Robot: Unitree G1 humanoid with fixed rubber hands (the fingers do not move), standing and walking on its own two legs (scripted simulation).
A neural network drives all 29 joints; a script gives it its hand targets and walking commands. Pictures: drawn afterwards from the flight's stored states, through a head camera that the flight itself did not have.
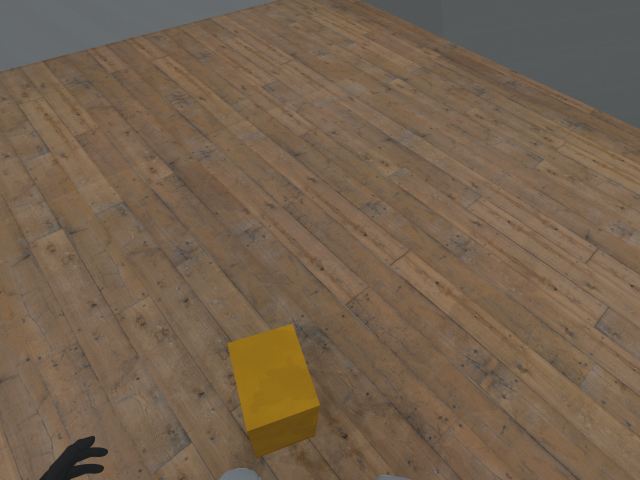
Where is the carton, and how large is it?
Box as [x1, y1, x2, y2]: [227, 324, 319, 457]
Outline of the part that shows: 292,324 227,343 246,429 256,457 313,436 315,432 319,403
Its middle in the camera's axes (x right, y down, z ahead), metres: -0.13 +0.42 +1.04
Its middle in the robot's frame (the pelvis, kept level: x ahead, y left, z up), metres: +0.43 +0.09 -0.60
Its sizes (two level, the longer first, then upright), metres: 0.214 0.169 0.286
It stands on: the floor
